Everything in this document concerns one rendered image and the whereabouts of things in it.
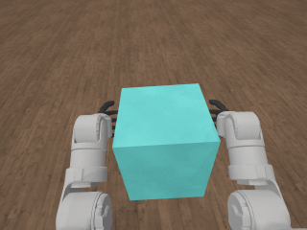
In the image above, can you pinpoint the robot left forearm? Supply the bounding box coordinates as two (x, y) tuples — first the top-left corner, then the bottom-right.
(56, 113), (112, 230)

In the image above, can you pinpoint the carton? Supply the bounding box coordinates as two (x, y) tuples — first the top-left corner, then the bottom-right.
(112, 83), (221, 200)

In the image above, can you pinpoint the robot right forearm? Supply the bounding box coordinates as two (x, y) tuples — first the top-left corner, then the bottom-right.
(216, 111), (291, 225)

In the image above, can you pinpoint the robot right hand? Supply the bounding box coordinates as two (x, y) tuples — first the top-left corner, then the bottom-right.
(209, 99), (229, 138)

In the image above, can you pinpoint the left robot upper arm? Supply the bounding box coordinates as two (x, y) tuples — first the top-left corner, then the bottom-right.
(57, 191), (113, 230)

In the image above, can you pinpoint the right robot upper arm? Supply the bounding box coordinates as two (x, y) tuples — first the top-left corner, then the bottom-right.
(227, 189), (307, 230)

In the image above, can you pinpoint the robot left hand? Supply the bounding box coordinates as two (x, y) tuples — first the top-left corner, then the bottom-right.
(98, 101), (118, 138)

